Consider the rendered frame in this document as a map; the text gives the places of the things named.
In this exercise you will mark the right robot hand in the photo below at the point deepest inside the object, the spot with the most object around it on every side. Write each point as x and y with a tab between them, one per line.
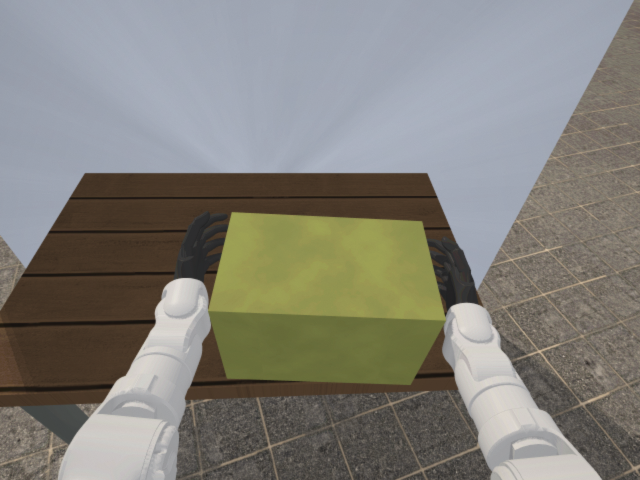
458	284

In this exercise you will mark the right robot forearm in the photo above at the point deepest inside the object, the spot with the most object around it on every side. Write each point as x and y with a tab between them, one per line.
510	424

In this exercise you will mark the robot right upper arm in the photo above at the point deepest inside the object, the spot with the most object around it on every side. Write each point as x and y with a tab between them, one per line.
558	467

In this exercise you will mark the table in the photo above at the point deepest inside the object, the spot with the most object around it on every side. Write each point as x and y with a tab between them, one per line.
85	304

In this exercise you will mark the robot left upper arm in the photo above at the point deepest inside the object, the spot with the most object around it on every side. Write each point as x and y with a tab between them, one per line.
112	447

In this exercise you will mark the left robot forearm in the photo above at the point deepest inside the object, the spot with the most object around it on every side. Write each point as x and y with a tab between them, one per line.
160	375

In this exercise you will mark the left robot hand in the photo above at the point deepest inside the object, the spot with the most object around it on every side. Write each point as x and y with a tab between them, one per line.
192	261

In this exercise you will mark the carton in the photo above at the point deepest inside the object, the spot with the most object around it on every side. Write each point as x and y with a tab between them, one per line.
325	299

